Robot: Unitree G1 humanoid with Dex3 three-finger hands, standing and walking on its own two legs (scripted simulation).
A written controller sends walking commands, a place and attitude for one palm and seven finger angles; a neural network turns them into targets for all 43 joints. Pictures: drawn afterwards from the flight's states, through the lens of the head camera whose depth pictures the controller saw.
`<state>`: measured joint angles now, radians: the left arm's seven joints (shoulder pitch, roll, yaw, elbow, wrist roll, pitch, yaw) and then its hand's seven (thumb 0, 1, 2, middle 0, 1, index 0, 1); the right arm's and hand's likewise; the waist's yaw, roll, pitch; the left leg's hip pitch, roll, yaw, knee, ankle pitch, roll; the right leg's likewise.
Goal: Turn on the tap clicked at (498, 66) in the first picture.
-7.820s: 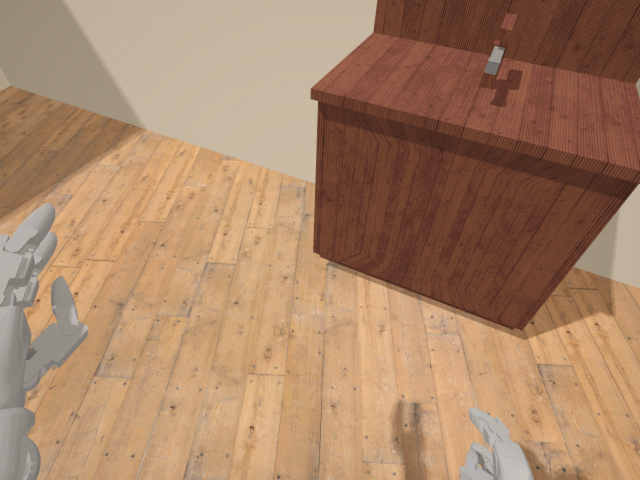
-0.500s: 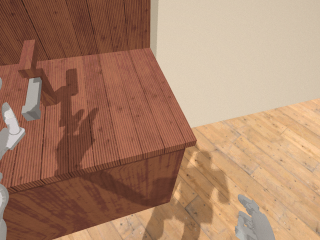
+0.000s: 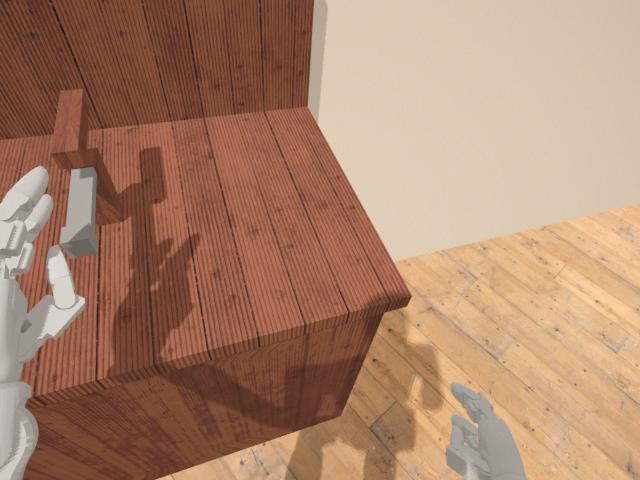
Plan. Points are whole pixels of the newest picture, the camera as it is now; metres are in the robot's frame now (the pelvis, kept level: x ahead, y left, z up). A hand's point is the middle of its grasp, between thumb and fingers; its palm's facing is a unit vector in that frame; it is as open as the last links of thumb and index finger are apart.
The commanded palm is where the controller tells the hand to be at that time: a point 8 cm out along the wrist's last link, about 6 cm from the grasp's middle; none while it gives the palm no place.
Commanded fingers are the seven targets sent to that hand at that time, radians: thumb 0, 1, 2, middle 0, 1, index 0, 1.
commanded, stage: look again from close up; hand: left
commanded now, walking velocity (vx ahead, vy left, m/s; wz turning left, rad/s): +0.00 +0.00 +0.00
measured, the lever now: (79, 240) +0.32 +0.32 +0.11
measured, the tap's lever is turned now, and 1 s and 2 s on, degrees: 0 0 0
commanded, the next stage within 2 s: turn the palm inward beside the body in 0.38 s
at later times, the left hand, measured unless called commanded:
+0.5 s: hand (84, 311) +0.21 +0.24 +0.16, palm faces +0.39 -0.85 -0.36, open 7.4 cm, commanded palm +0.15 +0.27 +0.18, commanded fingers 0.00 0.90 0.90 -0.20 -0.30 -0.20 -0.30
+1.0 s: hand (77, 337) +0.19 +0.24 +0.16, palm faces +0.57 -0.76 -0.30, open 7.4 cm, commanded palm +0.14 +0.25 +0.17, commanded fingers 0.00 0.90 0.90 -0.20 -0.30 -0.20 -0.30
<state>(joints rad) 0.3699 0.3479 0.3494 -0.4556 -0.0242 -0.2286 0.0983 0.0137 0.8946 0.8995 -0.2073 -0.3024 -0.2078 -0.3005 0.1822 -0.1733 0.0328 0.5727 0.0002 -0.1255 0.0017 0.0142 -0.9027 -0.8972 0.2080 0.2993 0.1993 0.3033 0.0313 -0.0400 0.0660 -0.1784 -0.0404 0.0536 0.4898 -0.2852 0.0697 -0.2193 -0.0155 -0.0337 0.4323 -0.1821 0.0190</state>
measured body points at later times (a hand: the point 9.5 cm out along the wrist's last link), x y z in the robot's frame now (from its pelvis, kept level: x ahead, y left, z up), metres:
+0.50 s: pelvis -0.01 -0.01 +0.00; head +0.01 +0.01 +0.45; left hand +0.19 +0.28 +0.18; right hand +0.17 -0.23 -0.07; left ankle -0.01 +0.06 -0.74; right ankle +0.03 -0.14 -0.74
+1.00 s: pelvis -0.01 -0.07 -0.02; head -0.02 -0.08 +0.43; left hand +0.16 +0.28 +0.17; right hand +0.21 -0.28 -0.09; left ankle -0.01 +0.06 -0.74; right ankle +0.03 -0.14 -0.74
